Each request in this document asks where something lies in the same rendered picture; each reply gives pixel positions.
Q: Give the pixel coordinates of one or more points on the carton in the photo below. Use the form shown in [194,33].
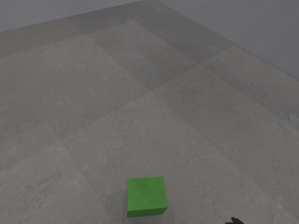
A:
[145,196]

